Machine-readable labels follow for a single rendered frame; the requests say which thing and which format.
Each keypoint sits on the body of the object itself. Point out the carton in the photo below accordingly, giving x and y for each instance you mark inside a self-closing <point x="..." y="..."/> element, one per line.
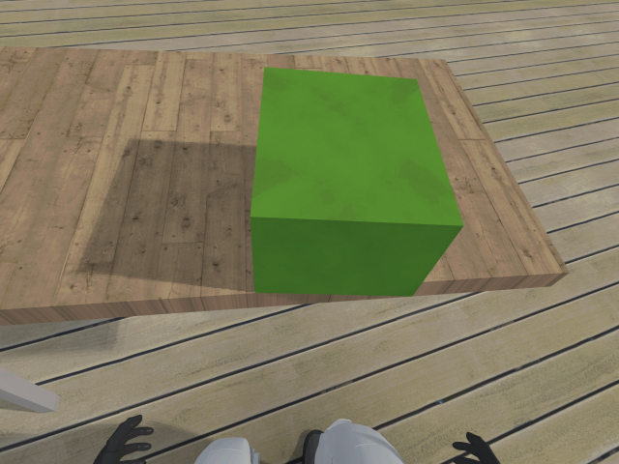
<point x="350" y="193"/>

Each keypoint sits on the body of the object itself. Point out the right robot hand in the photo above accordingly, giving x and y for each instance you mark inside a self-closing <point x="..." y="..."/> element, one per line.
<point x="477" y="447"/>

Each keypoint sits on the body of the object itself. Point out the table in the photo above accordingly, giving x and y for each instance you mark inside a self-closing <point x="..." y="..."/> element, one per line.
<point x="126" y="182"/>

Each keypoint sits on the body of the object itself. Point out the robot thigh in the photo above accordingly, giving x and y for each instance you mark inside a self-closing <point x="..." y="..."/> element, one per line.
<point x="351" y="443"/>
<point x="232" y="450"/>

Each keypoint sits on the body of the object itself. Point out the robot right thigh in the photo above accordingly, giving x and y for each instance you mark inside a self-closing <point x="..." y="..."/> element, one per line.
<point x="351" y="443"/>

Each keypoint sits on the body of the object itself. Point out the robot left thigh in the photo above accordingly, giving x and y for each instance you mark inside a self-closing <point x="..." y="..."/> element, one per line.
<point x="232" y="450"/>

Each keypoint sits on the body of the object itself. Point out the left robot hand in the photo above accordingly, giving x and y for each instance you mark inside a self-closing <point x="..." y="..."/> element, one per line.
<point x="115" y="447"/>

